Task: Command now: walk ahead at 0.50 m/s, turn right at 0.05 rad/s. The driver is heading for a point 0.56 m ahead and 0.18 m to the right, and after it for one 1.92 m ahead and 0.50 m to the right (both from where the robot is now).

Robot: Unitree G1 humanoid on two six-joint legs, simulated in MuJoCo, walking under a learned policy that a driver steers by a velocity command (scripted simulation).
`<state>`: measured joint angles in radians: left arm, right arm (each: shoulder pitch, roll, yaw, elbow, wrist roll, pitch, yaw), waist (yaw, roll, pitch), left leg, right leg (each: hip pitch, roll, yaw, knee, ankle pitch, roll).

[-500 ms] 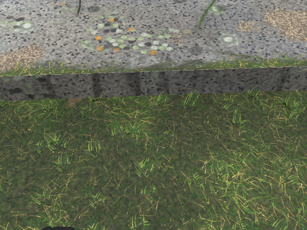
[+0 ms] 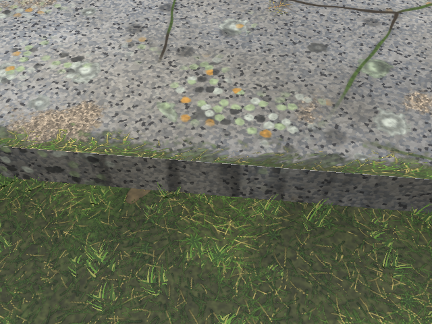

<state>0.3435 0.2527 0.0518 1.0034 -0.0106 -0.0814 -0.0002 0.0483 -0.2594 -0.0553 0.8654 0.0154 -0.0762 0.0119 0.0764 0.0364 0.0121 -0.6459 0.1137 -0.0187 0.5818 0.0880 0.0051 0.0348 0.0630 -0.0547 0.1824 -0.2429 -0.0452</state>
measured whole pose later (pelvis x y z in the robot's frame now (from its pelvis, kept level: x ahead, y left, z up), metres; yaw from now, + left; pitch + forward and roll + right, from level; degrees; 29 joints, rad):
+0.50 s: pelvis +0.28 +0.03 +0.00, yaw -13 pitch +1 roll +2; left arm 0.09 0.26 0.05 0.85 0.04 0.00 -0.07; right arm 0.35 -0.24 -0.06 0.99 -0.03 -0.11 0.00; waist -0.04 -0.04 0.05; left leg 0.02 -0.01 0.24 0.23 -0.26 0.01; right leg -0.62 -0.09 -0.05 0.72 -0.03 -0.05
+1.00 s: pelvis +0.53 -0.08 +0.00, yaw -30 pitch +1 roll -1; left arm 0.36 0.29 0.08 0.92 0.01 -0.04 -0.01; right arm 0.06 -0.27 -0.03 0.81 -0.03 -0.04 0.02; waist 0.07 0.03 0.07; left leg -0.61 0.09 -0.02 0.71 -0.10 -0.06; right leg -0.04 0.13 0.11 0.30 -0.26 -0.11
